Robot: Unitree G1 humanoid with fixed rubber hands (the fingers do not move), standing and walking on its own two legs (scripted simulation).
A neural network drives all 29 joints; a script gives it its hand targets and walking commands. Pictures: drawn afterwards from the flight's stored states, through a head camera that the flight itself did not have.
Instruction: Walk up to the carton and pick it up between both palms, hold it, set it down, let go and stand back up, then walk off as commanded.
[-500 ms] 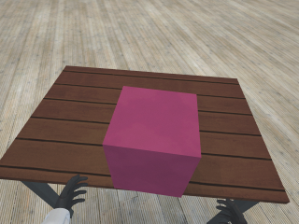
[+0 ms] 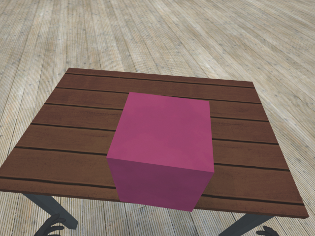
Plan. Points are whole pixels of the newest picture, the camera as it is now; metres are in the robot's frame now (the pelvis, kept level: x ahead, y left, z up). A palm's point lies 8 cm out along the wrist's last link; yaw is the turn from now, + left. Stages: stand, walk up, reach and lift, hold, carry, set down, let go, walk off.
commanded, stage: stand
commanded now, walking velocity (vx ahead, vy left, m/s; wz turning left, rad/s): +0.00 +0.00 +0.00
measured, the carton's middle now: (161, 154) +0.33 +0.01 +0.01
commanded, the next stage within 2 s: walk off in 0.38 s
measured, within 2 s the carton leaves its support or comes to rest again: neither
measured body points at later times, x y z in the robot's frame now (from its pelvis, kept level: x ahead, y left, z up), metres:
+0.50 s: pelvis +0.00 +0.00 +0.00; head +0.01 +0.01 +0.45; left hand +0.10 +0.31 -0.11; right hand +0.11 -0.30 -0.11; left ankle +0.00 +0.12 -0.74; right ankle -0.01 -0.12 -0.74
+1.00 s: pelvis -0.04 -0.06 -0.01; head -0.04 -0.11 +0.44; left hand +0.06 +0.27 -0.08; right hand +0.07 -0.36 -0.15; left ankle -0.07 +0.09 -0.68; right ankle -0.02 -0.12 -0.74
